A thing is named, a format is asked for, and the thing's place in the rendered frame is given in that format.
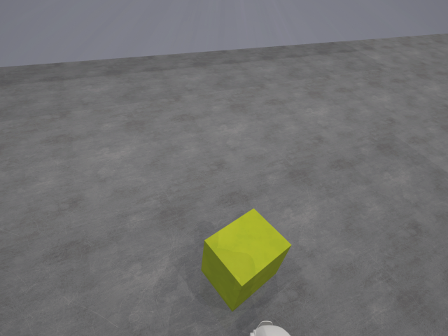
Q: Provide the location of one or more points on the carton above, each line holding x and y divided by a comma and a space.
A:
241, 257

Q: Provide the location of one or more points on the right robot shin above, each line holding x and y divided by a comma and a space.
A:
265, 323

